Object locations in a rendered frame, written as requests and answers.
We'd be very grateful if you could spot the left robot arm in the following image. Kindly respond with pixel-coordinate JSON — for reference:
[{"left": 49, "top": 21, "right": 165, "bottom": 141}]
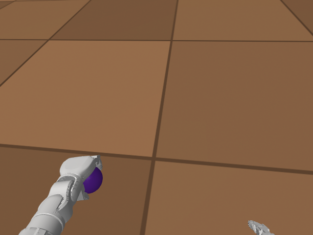
[{"left": 18, "top": 173, "right": 83, "bottom": 235}]

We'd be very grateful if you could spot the right robot hand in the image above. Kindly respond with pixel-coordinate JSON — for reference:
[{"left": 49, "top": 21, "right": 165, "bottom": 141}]
[{"left": 248, "top": 220, "right": 275, "bottom": 235}]

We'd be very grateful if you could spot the ball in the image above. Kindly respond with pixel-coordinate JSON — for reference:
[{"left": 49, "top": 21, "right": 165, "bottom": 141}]
[{"left": 83, "top": 167, "right": 103, "bottom": 194}]

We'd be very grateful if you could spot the left robot hand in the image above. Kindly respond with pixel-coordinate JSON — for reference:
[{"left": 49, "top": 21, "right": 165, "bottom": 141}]
[{"left": 60, "top": 155, "right": 103, "bottom": 201}]

